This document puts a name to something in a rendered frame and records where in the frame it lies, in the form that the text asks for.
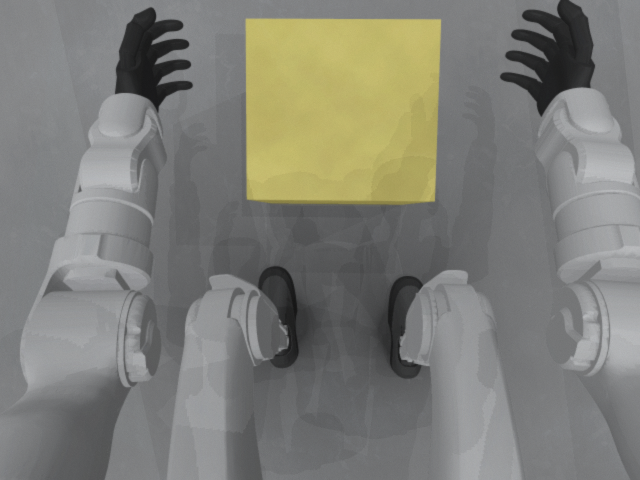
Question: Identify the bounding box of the robot right upper arm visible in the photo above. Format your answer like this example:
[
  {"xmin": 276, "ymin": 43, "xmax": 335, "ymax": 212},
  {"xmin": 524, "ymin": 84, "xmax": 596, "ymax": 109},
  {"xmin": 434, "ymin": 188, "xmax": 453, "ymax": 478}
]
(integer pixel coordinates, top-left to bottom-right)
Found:
[{"xmin": 545, "ymin": 279, "xmax": 640, "ymax": 480}]

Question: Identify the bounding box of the right robot forearm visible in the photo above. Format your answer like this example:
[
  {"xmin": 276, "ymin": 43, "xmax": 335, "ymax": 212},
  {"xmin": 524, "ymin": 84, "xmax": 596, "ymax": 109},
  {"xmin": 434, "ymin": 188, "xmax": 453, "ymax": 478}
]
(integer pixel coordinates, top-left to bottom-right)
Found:
[{"xmin": 534, "ymin": 88, "xmax": 640, "ymax": 284}]

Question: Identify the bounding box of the robot right shin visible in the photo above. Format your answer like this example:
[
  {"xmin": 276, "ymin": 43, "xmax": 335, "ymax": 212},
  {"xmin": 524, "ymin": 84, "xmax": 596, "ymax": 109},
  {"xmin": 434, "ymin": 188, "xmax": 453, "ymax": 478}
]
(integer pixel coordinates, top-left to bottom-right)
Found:
[{"xmin": 399, "ymin": 270, "xmax": 497, "ymax": 366}]

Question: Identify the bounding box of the left robot forearm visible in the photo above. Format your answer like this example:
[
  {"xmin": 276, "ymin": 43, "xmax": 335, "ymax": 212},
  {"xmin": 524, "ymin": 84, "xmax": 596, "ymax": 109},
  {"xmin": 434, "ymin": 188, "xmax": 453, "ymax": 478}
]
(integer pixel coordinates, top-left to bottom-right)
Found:
[{"xmin": 20, "ymin": 93, "xmax": 167, "ymax": 383}]

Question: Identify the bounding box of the robot right hand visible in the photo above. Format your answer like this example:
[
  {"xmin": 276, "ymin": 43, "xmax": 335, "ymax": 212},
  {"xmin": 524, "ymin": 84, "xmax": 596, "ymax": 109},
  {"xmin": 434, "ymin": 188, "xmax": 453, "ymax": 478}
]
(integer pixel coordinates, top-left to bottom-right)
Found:
[{"xmin": 500, "ymin": 0, "xmax": 595, "ymax": 117}]

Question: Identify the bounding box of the carton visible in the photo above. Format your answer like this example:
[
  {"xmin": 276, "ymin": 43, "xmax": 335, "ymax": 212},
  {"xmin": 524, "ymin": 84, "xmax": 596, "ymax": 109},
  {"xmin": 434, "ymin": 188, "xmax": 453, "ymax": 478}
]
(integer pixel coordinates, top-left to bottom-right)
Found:
[{"xmin": 246, "ymin": 19, "xmax": 441, "ymax": 205}]

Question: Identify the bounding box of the robot left hand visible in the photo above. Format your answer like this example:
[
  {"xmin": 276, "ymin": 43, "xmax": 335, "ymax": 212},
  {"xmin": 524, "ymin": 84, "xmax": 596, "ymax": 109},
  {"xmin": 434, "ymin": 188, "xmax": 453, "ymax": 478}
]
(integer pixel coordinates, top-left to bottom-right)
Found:
[{"xmin": 115, "ymin": 7, "xmax": 193, "ymax": 112}]

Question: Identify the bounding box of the robot left upper arm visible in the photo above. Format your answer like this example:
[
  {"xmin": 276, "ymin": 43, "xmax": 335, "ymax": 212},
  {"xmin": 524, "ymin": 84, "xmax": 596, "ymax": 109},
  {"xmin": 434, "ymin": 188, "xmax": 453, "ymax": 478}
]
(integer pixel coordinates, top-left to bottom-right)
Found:
[{"xmin": 0, "ymin": 290, "xmax": 162, "ymax": 480}]

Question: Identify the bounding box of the robot right foot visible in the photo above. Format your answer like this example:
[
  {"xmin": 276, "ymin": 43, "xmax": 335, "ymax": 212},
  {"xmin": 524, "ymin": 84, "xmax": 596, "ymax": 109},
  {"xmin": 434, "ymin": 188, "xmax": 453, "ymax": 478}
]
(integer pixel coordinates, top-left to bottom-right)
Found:
[{"xmin": 388, "ymin": 276, "xmax": 423, "ymax": 379}]

